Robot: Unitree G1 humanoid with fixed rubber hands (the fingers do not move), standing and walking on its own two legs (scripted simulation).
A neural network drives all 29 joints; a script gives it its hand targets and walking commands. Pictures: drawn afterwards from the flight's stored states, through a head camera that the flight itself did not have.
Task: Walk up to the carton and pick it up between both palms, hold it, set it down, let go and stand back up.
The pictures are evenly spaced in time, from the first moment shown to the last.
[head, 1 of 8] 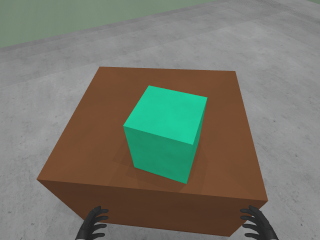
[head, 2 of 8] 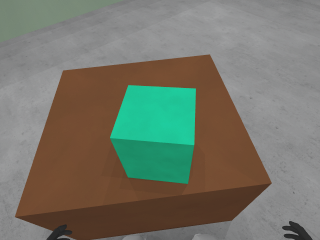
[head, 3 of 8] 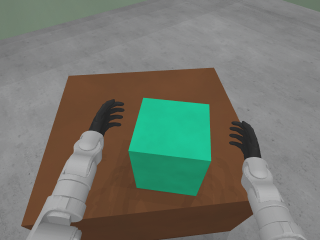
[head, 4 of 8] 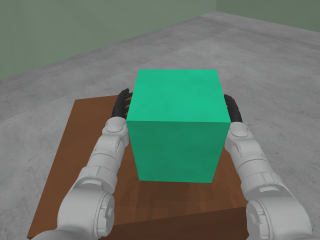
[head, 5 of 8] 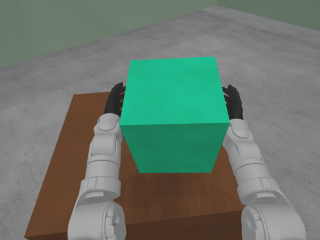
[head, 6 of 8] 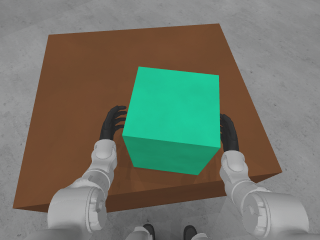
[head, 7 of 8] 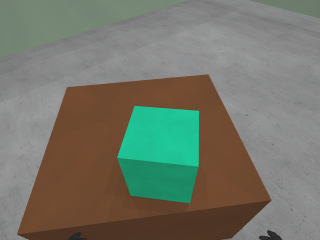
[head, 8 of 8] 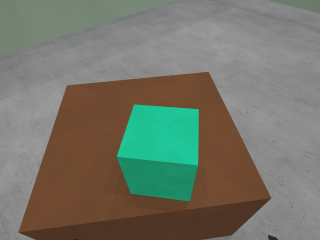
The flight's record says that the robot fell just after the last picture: no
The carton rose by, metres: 0.27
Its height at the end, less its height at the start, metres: +0.00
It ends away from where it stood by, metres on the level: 0.01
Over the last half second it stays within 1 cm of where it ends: yes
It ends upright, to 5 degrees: yes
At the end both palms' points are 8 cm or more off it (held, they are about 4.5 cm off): yes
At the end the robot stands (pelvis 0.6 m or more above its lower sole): yes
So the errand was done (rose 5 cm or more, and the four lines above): yes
